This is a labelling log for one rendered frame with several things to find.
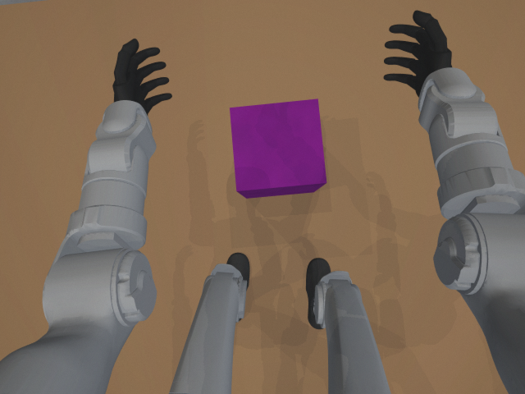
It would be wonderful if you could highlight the left robot thigh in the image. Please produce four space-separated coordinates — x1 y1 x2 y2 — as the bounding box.
169 272 247 394

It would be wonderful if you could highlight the robot left foot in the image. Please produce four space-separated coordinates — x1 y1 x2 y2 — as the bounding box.
226 253 249 321

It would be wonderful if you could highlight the right robot upper arm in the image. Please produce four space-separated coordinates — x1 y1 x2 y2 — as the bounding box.
433 213 525 394

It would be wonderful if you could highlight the left robot upper arm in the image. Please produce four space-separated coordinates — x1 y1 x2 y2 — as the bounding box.
0 247 157 394

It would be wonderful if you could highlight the left robot forearm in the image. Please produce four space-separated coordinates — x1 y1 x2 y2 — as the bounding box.
43 100 157 321

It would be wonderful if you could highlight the right robot hand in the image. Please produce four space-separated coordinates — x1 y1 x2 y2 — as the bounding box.
384 11 452 97

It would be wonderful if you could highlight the carton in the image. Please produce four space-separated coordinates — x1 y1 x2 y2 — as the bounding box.
230 98 326 199

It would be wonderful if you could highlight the right robot forearm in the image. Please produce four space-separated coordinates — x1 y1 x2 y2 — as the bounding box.
418 67 525 219

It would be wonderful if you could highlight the left robot hand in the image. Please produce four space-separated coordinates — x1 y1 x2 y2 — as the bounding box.
112 39 172 115

